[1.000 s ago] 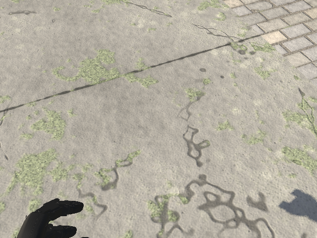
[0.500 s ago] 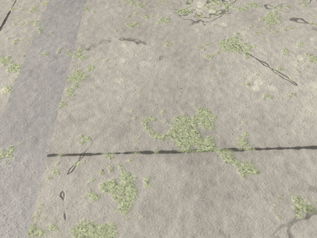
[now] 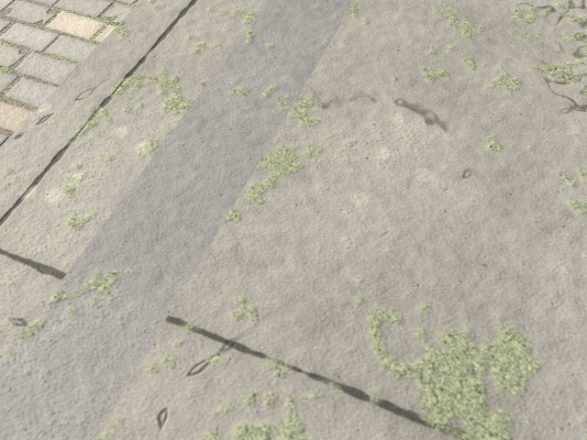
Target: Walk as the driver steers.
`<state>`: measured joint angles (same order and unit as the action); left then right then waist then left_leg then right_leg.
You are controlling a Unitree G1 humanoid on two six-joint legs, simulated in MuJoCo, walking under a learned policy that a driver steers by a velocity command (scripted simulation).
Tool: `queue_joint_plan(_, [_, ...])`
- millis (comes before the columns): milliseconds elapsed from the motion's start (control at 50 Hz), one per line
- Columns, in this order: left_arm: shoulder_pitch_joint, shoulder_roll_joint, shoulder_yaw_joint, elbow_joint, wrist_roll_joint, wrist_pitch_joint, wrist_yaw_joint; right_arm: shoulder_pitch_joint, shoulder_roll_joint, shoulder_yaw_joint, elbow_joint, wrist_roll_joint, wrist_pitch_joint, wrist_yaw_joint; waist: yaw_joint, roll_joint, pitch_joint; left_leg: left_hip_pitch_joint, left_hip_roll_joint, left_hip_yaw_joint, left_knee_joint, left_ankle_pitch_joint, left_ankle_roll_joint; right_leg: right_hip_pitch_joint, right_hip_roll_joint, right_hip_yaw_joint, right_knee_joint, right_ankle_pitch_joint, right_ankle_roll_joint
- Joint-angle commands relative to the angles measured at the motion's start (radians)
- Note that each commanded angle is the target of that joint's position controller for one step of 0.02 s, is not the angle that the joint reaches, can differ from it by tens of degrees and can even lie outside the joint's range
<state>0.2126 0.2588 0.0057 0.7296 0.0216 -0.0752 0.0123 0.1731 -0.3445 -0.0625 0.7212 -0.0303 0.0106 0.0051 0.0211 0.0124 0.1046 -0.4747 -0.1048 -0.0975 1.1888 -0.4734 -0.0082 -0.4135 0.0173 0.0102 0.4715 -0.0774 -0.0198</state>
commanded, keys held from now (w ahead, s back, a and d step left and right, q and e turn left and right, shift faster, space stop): e+shift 0.54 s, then shift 0.18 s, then q+shift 0.28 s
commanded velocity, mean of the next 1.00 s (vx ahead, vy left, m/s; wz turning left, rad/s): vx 0.05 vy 0.00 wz -0.40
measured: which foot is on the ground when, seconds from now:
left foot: up 0.00-0.18, down 0.20-0.58, up 0.60-1.00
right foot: down 0.00-0.20, up 0.22-0.56, down 0.58-1.00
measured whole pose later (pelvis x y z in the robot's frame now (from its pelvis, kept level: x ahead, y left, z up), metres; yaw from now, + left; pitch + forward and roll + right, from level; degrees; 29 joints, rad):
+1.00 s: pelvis +0.03 -0.04 +0.00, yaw -26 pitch -1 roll -1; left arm 0.14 0.23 0.01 0.70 0.02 0.04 0.02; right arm 0.31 -0.26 -0.05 0.77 0.00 0.08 0.03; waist -0.04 -0.01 0.05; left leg -0.30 0.01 0.05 0.77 -0.45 0.01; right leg -0.19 0.03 -0.11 0.50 -0.29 -0.07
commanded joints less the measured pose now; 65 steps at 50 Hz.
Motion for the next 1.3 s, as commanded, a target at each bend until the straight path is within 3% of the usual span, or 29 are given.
queue_joint_plan(20, [0.053,0.127,0.031,-0.006,0.004,-0.004,-0.013,0.166,0.026,0.026,-0.033,-0.011,0.017,0.002,-0.078,-0.129,-0.252,0.091,0.039,0.059,-0.244,0.031,-0.018,0.192,-0.176,0.228,-0.095,0.823,-0.183])
queue_joint_plan(100, [0.053,0.186,0.073,-0.019,0.001,0.043,-0.027,0.077,-0.003,0.039,-0.064,0.014,0.03,-0.014,-0.065,-0.166,-0.251,0.189,0.031,0.07,-0.394,0.136,-0.01,0.097,-0.142,0.279,-0.112,0.509,-0.167])
queue_joint_plan(180, [0.037,0.18,0.094,-0.048,-0.01,0.1,-0.027,0.06,-0.006,0.045,-0.086,0.006,0.015,-0.033,-0.086,-0.138,-0.168,0.342,0.037,0.056,-0.672,0.191,0.028,-0.074,-0.091,0.393,-0.089,-0.026,-0.103])
queue_joint_plan(200, [0.058,0.143,0.088,-0.059,-0.019,0.101,-0.025,0.082,-0.054,0.033,-0.09,-0.008,0.005,-0.045,-0.084,-0.048,-0.161,0.404,0.169,-0.062,-0.804,0.129,0.062,-0.147,-0.042,0.368,-0.011,-0.216,-0.052])
queue_joint_plan(220, [0.085,0.061,0.073,-0.094,-0.036,0.097,-0.024,0.058,-0.147,0.013,-0.109,-0.02,0.006,-0.057,-0.058,0.194,-0.181,0.436,0.445,-0.327,-0.945,0.072,0.147,-0.253,0.097,0.167,0.224,-0.474,0.003])
queue_joint_plan(240, [0.119,0.125,0.087,-0.077,0.0,0.1,-0.014,0.008,-0.144,0.005,-0.115,-0.018,0.012,-0.062,-0.038,0.192,-0.151,0.28,0.55,-0.386,-0.982,0.195,0.243,-0.217,0.096,0.048,0.475,-0.507,0.023])
queue_joint_plan(280, [0.156,0.159,0.112,-0.042,0.008,0.118,-0.016,-0.079,-0.01,0.039,-0.128,0.001,0.003,-0.062,0.036,0.08,-0.098,0.194,0.433,-0.196,-0.947,0.391,0.244,-0.144,0.028,0.04,0.651,-0.416,0.04])
queue_joint_plan(320, [0.187,0.146,0.115,-0.028,0.009,0.142,-0.025,-0.128,0.01,0.041,-0.145,0.001,-0.007,-0.062,0.058,0.115,-0.111,0.237,0.361,-0.037,-0.91,0.586,0.222,-0.155,0.014,0.004,0.752,-0.353,0.064])
queue_joint_plan(380, [0.101,0.118,0.103,-0.073,-0.013,0.154,-0.046,-0.057,0.0,0.027,-0.13,-0.003,-0.01,-0.059,0.013,0.114,-0.137,0.346,0.359,0.053,-0.868,0.685,0.216,-0.182,-0.014,-0.015,0.663,-0.315,0.085])
queue_joint_plan(460, [0.004,0.083,0.084,-0.132,-0.018,0.161,-0.072,0.005,-0.049,-0.003,-0.111,-0.007,-0.012,-0.043,-0.036,0.16,-0.161,0.371,0.396,0.125,-0.823,0.648,0.192,-0.055,-0.036,-0.054,0.4,-0.352,0.066])
queue_joint_plan(540, [-0.028,0.11,0.092,-0.169,-0.025,0.161,-0.077,0.033,-0.099,-0.032,-0.101,0.003,-0.011,-0.016,-0.044,0.19,-0.177,0.361,0.431,0.18,-0.728,0.63,0.143,0.079,-0.002,-0.126,0.184,-0.339,0.025])
queue_joint_plan(580, [0.053,0.13,0.098,-0.142,-0.002,0.142,-0.06,0.074,-0.095,-0.038,-0.079,0.019,-0.005,-0.009,0.011,0.062,-0.187,0.214,0.375,0.259,-0.537,0.476,0.043,0.293,0.011,-0.055,-0.09,-0.127,-0.007])
queue_joint_plan(600, [0.093,0.246,0.119,-0.141,0.009,0.126,-0.044,0.117,-0.029,-0.023,-0.1,0.01,0.006,-0.002,0.0,-0.222,-0.18,-0.049,0.269,0.327,-0.275,0.002,-0.031,0.444,-0.251,0.294,-0.17,0.117,-0.061])
queue_joint_plan(620, [0.132,0.352,0.149,-0.155,-0.003,0.12,-0.036,0.006,0.009,-0.001,-0.17,-0.002,0.027,-0.019,0.059,-0.348,-0.171,-0.204,0.145,0.208,-0.127,-0.191,-0.059,0.384,-0.425,0.479,-0.115,0.53,-0.234])
queue_joint_plan(640, [0.155,0.276,0.132,-0.144,-0.011,0.121,-0.03,-0.03,-0.028,-0.008,-0.155,0.001,0.038,-0.025,0.08,-0.183,-0.191,-0.195,0.177,0.124,-0.033,-0.147,-0.054,0.414,-0.386,0.374,-0.09,0.593,-0.268])
queue_joint_plan(680, [0.005,0.193,0.097,-0.15,-0.007,0.129,-0.012,0.01,-0.032,-0.011,-0.11,0.027,0.031,-0.019,-0.004,-0.139,-0.137,-0.145,0.183,0.087,-0.062,0.017,-0.038,0.335,-0.256,0.224,-0.105,0.465,-0.206])
queue_joint_plan(700, [-0.038,0.174,0.088,-0.154,-0.017,0.128,-0.004,0.038,-0.054,-0.019,-0.092,0.015,0.031,-0.016,-0.022,-0.158,-0.133,-0.123,0.171,0.103,-0.068,0.066,-0.039,0.327,-0.22,0.188,-0.106,0.473,-0.189])
queue_joint_plan(740, [-0.056,0.133,0.069,-0.149,-0.019,0.123,-0.003,0.106,-0.06,-0.02,-0.044,0.01,0.039,-0.008,-0.039,-0.128,-0.177,-0.05,0.147,0.12,-0.075,0.106,-0.039,0.33,-0.206,0.142,-0.118,0.485,-0.184])
queue_joint_plan(800, [-0.071,0.057,0.03,-0.122,-0.002,0.099,0.005,0.124,0.011,0.009,-0.006,0.024,0.054,0.004,-0.036,-0.106,-0.156,0.085,0.151,0.099,-0.308,0.136,-0.029,0.293,-0.205,0.074,-0.167,0.312,-0.152])
queue_joint_plan(880, [-0.019,0.159,0.059,-0.082,0.005,0.106,0.015,0.09,-0.044,-0.008,-0.021,0.02,0.057,0.012,0.004,-0.147,-0.096,0.095,0.11,0.117,-0.375,0.061,0.006,0.288,-0.267,0.094,-0.14,0.222,-0.183])
queue_joint_plan(980, [-0.041,0.152,0.065,-0.074,0.004,0.113,0.019,0.088,-0.015,-0.006,-0.042,0.029,0.048,0.021,-0.007,-0.108,-0.087,0.099,0.121,0.147,-0.41,-0.007,0.027,0.302,-0.32,0.088,-0.092,0.272,-0.2])
queue_joint_plan(1040, [-0.077,0.161,0.074,-0.069,-0.003,0.111,0.02,0.125,0.003,-0.007,-0.049,0.035,0.038,0.024,-0.041,-0.1,-0.116,0.196,0.102,0.171,-0.579,0.086,0.054,0.286,-0.306,0.028,-0.006,0.253,-0.151])
queue_joint_plan(1060, [-0.075,0.164,0.078,-0.063,-0.004,0.109,0.021,0.145,-0.007,-0.01,-0.05,0.029,0.028,0.022,-0.061,-0.067,-0.125,0.267,0.104,0.122,-0.704,0.209,0.075,0.238,-0.275,-0.016,0.07,0.166,-0.1])
queue_joint_plan(1080, [-0.061,0.14,0.076,-0.075,-0.001,0.108,0.018,0.171,-0.097,-0.033,-0.053,0.012,0.013,0.013,-0.059,0.118,-0.128,0.349,0.241,-0.141,-0.842,0.404,0.126,0.107,-0.172,-0.112,0.294,-0.059,-0.019])
queue_joint_plan(1100, [-0.14,0.078,0.055,-0.147,-0.006,0.117,0.021,0.228,-0.23,-0.07,-0.055,0.015,0.007,0.012,-0.082,0.294,-0.089,0.429,0.458,-0.504,-0.856,0.886,0.297,-0.182,0.055,-0.117,0.479,-0.548,0.05])
queue_joint_plan(1120, [-0.149,0.082,0.049,-0.142,0.006,0.123,0.027,0.286,-0.215,-0.078,-0.043,0.02,0.01,0.009,-0.111,0.184,-0.138,0.46,0.47,-0.498,-0.855,0.881,0.38,-0.221,0.038,0.021,0.641,-0.611,0.05])
queue_joint_plan(1160, [-0.126,0.109,0.057,-0.115,-0.008,0.115,0.019,0.144,-0.136,-0.06,-0.067,0.031,0.03,-0.006,-0.041,0.05,-0.083,0.393,0.342,-0.333,-0.86,0.658,0.313,-0.227,-0.017,0.065,0.657,-0.414,0.05])
queue_joint_plan(1220, [-0.095,0.132,0.063,-0.096,0.01,0.115,0.005,0.079,-0.102,-0.051,-0.094,0.038,0.041,-0.007,-0.025,0.056,-0.132,0.405,0.24,-0.259,-0.84,0.694,0.246,-0.184,-0.009,0.046,0.607,-0.303,0.077])
queue_joint_plan(1300, [-0.091,0.12,0.055,-0.098,-0.002,0.124,0.003,0.128,-0.129,-0.062,-0.084,0.029,0.039,-0.005,-0.053,0.065,-0.152,0.433,0.228,-0.288,-0.826,0.635,0.235,-0.188,-0.005,0.043,0.494,-0.285,0.091])
Next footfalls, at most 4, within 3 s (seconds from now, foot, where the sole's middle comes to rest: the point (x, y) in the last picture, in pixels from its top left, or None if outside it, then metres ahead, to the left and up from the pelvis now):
0.20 left None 0.14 0.09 -0.77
0.58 right None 0.02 -0.12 -0.77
1.08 left None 0.08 0.05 -0.77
1.60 right None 0.08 -0.15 -0.77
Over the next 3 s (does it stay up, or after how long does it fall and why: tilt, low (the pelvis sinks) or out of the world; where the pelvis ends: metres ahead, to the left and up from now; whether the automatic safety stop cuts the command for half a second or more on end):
stays up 0.03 0.00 -0.01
